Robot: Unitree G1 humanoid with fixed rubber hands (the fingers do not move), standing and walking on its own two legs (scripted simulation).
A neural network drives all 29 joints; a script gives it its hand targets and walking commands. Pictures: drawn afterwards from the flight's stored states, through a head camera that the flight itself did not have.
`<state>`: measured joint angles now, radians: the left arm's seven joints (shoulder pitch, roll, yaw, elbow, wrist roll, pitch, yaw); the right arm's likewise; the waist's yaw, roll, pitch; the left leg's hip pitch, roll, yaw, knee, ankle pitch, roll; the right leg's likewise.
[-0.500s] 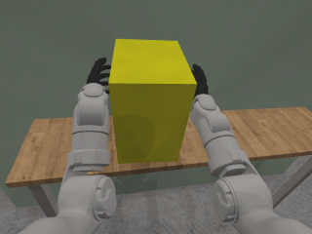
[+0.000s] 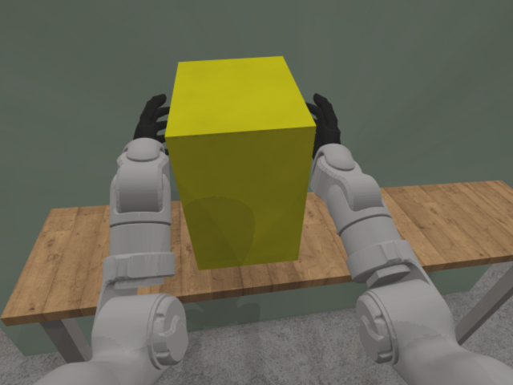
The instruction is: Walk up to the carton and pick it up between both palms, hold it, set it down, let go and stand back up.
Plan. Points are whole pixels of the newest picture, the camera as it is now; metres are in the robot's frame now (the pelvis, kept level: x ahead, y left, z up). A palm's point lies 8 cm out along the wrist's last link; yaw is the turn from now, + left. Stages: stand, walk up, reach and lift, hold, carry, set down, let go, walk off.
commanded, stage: reach and lift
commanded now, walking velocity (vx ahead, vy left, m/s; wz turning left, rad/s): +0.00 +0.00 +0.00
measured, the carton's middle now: (240, 164) +0.40 -0.01 +0.20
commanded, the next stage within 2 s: hold in 0.04 s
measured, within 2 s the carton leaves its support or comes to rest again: neither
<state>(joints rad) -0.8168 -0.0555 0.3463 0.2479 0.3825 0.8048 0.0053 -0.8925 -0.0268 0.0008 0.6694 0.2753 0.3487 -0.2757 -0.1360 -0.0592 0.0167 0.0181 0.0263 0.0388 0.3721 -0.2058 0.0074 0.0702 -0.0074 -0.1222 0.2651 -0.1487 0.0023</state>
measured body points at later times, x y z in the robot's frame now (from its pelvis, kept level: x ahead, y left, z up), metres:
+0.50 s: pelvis -0.01 +0.00 +0.00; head -0.08 +0.03 +0.44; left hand +0.39 +0.13 +0.28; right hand +0.38 -0.13 +0.29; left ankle +0.01 +0.11 -0.75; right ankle +0.01 -0.11 -0.75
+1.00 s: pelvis -0.01 -0.01 +0.00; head -0.10 +0.02 +0.44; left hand +0.37 +0.14 +0.29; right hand +0.37 -0.12 +0.30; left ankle +0.01 +0.11 -0.75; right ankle +0.01 -0.11 -0.75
